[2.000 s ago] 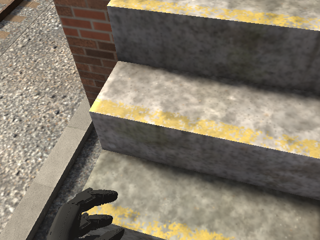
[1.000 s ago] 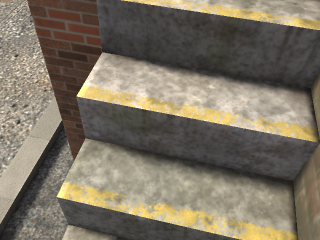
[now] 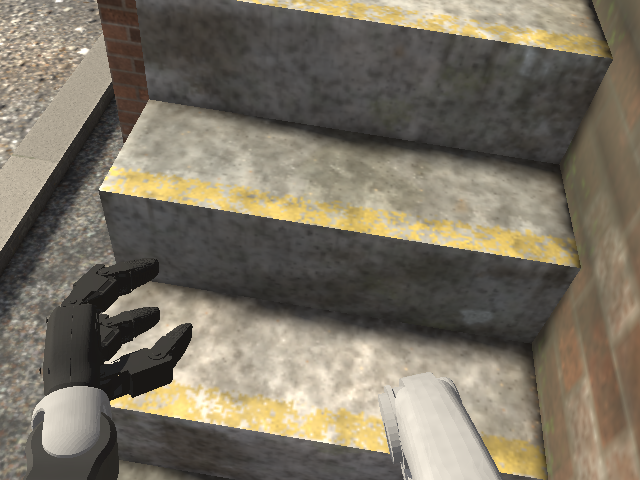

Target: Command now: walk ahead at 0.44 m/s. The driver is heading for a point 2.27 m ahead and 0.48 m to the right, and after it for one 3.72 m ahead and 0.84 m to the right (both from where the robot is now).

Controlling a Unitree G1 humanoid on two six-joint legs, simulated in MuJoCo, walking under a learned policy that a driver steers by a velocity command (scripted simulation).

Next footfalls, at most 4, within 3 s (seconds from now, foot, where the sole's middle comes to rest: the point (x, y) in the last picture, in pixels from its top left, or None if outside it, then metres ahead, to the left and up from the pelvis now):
0.38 right None -0.55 0.00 -1.21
0.52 left None -0.45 0.33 -1.20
1.00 right None -0.97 0.20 -1.62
1.32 left None -0.83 0.39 -1.62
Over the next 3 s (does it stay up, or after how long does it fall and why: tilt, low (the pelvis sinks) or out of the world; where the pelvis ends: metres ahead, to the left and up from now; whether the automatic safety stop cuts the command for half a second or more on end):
stays up -0.43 0.26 -0.48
